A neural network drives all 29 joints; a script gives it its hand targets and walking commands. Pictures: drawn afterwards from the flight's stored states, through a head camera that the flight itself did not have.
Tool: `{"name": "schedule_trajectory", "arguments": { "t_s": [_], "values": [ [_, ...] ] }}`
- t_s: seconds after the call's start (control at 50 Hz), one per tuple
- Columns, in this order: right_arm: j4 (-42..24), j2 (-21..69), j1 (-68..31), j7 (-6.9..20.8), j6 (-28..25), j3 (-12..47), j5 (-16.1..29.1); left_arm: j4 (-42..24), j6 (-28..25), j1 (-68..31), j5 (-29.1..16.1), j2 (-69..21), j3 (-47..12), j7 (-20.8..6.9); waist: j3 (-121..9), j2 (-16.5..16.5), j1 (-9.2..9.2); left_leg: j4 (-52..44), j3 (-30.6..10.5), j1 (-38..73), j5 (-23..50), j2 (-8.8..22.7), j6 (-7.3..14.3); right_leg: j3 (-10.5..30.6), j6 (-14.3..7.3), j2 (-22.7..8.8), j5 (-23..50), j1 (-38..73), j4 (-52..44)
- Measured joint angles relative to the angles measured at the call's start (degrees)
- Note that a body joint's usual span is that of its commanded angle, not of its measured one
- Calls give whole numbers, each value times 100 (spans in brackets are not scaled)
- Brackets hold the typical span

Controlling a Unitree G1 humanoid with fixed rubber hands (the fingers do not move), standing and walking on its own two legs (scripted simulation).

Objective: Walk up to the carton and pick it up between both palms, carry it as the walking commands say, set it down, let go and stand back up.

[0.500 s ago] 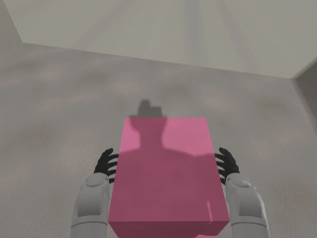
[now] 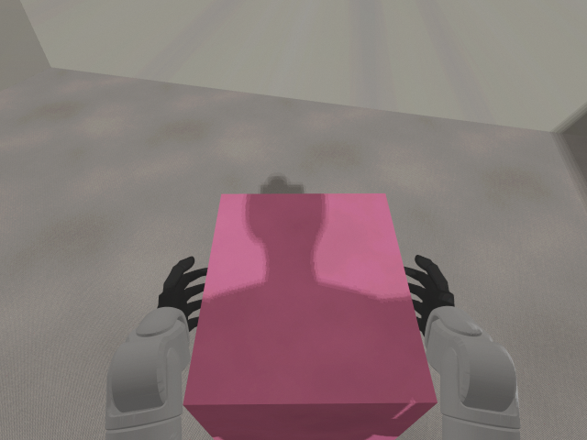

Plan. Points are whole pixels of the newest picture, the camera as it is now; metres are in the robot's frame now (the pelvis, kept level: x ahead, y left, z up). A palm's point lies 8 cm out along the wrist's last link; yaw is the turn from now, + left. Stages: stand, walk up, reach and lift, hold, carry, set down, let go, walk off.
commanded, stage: carry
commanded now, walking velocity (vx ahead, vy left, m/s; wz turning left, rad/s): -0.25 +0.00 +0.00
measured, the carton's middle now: (303, 324) +0.31 +0.00 +0.01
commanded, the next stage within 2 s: none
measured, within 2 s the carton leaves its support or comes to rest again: neither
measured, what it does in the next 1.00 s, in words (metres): walks backwards: left foot, then right foot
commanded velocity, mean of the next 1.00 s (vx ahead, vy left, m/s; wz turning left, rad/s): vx -0.25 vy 0.00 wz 0.00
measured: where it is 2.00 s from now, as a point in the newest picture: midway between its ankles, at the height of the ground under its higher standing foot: outside the picture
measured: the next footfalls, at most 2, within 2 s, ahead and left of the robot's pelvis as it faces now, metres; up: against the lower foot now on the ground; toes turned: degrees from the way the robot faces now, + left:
left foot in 0.22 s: +0.01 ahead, +0.12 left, +0.00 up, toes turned +6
right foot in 0.58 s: -0.16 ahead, -0.10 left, +0.00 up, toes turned -2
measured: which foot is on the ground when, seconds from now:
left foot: down 0.00-0.04, up 0.06-0.20, down 0.22-0.58, up 0.60-0.96, down 0.98-1.00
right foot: down 0.00-0.22, up 0.24-0.56, down 0.58-0.98, up 1.00-1.00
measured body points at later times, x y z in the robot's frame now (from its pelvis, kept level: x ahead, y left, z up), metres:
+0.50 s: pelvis -0.13 +0.01 +0.01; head -0.14 +0.02 +0.46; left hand +0.13 +0.19 +0.10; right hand +0.15 -0.14 +0.10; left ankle -0.03 +0.11 -0.72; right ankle -0.18 -0.10 -0.68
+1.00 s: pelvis -0.30 +0.02 +0.01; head -0.31 +0.03 +0.46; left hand -0.04 +0.20 +0.08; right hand -0.02 -0.12 +0.09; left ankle -0.33 +0.12 -0.72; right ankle -0.20 -0.10 -0.72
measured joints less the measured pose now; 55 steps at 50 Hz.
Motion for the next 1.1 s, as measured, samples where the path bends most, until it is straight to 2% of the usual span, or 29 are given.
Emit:
{"name": "schedule_trajectory", "arguments": {
  "t_s": [0.06, 0.14, 0.2, 0.22, 0.24, 0.26, 0.3, 0.34, 0.38, 0.42, 0.5, 0.58, 0.6, 0.62, 0.66, 0.72, 0.76, 0.82, 0.9, 0.96, 0.98, 1.0, 1.04, 1.1],
  "values": [
    [-412, 7, 157, -34, 352, -11, 84, -385, 323, 143, -24, -125, -20, 49, -19, 52, -32, 143, -9, -231, -55, 29, 28, -60, -25, 6, 118, -157, -15],
    [-666, 4, 291, -62, 629, -23, 182, -653, 655, 227, -14, -104, -143, 99, -42, -97, -130, 1147, 403, -384, -996, 38, 93, -84, 7, -187, 313, -277, -119],
    [-747, 25, 247, -79, 735, -19, 203, -807, 794, 230, -1, -104, -130, 111, -78, -192, -157, 348, 588, 180, -822, 46, 87, -59, 99, -292, 494, -396, -198],
    [-756, 31, 215, -80, 746, -20, 197, -827, 807, 204, 0, -101, -116, 111, -75, -228, -170, 18, 597, 304, -500, 16, 113, -57, 138, -335, 522, -463, -151],
    [-719, 36, 193, -79, 737, 1, 181, -822, 810, 194, 1, -99, -83, 108, -54, -261, -172, -7, 600, 253, -322, -20, 174, -46, 165, -356, 314, -553, -3],
    [-667, 35, 183, -78, 740, 36, 159, -807, 816, 220, -2, -98, -51, 104, -39, -219, -150, 23, 588, 190, -259, 13, 235, -60, 186, -295, -252, -696, 426],
    [-607, 29, 226, -77, 769, 82, 127, -768, 836, 292, -18, -93, -40, 104, 7, -98, -76, -70, 555, 171, -154, 129, 304, -117, 207, -134, -920, -953, 1601],
    [-686, 25, 294, -66, 810, 78, 116, -795, 864, 324, -36, -90, -90, 116, 23, -46, -6, -298, 521, 175, 45, 194, 312, -201, 236, -70, -930, -1056, 2535],
    [-756, 28, 292, -50, 817, 42, 114, -821, 862, 287, -47, -92, -120, 134, 15, -23, 41, -522, 496, 154, 277, 224, 300, -270, 283, -54, -853, -928, 2812],
    [-785, 31, 266, -33, 797, 13, 102, -821, 843, 228, -55, -96, -125, 150, -26, 9, 64, -698, 479, 101, 483, 251, 293, -319, 315, -27, -941, -611, 2461],
    [-778, 31, 226, -7, 781, 4, 34, -736, 793, 159, -93, -69, -129, 166, -121, 118, 47, -950, 480, -52, 844, 316, 261, -413, 233, 58, -1247, 226, 1014],
    [-761, 8, 232, 4, 788, -7, -19, -598, 713, 142, -108, -102, -124, 159, -118, 249, -2, -1007, 508, -276, 1155, 365, 153, -534, 33, 108, -584, 1080, -872],
    [-728, -8, 293, 9, 778, -32, -7, -524, 673, 190, -84, -128, -162, 157, -95, 283, -3, -845, 489, -361, 788, 380, 52, -528, -63, 127, -364, 1006, -849],
    [-710, -1, 392, 12, 786, -44, 8, -484, 676, 268, -68, -114, -222, 156, -95, 220, -18, -393, 511, -487, 22, 326, -43, -495, -144, 69, -266, 914, -754],
    [-700, 20, 515, 4, 821, -35, 36, -483, 723, 391, -64, -92, -274, 154, -59, 64, -88, 1075, 450, -790, -915, 127, -124, -428, -217, -105, -159, 831, -703],
    [-717, 11, 464, -48, 817, 19, 118, -615, 738, 424, -74, -91, -214, 145, -36, 8, -169, 2788, 253, -971, -1064, -105, -215, -335, -199, -259, 49, 693, -782],
    [-721, 6, 359, -91, 806, 50, 128, -638, 710, 361, -89, -96, -134, 123, -58, 8, -182, 3118, 193, -829, -1073, -156, -309, -303, -189, -310, 191, 556, -817],
    [-733, -7, 214, -132, 830, 61, 108, -613, 659, 268, -110, -102, -61, 94, -108, -11, -151, 2554, 271, -350, -1301, -94, -370, -303, -178, -368, 377, 333, -836],
    [-697, -2, 136, -140, 839, 18, 118, -587, 646, 217, -95, -102, -56, 90, -141, -117, -49, 1078, 405, 435, -1559, -76, -247, -349, -135, -453, 598, 33, -802],
    [-688, 39, 151, -128, 804, 0, 114, -630, 665, 235, -90, -100, -52, 97, -101, -171, 12, -497, 526, 1152, -935, -46, -152, -415, -55, -461, 760, -180, -715],
    [-669, 38, 174, -120, 766, 26, 113, -636, 661, 235, -96, -71, -59, 100, -68, -239, 18, -777, 532, 1242, -689, -67, -76, -426, -16, -500, 782, -272, -614],
    [-606, 37, 217, -112, 719, 76, 101, -619, 666, 268, -108, -46, -48, 102, -21, -306, 25, -714, 523, 1161, -568, -98, 22, -407, 32, -517, 439, -361, -426],
    [-530, 24, 311, -104, 707, 150, 81, -599, 699, 375, -121, -31, -53, 109, 47, -233, 66, -562, 465, 1011, -469, 8, 162, -317, 104, -336, -635, -668, 692],
    [-622, 19, 431, -82, 713, 131, 99, -664, 750, 415, -116, -52, -119, 136, 114, -169, 140, -637, 383, 895, -251, 155, 199, -183, 197, -92, -924, -968, 2386]
  ]
}}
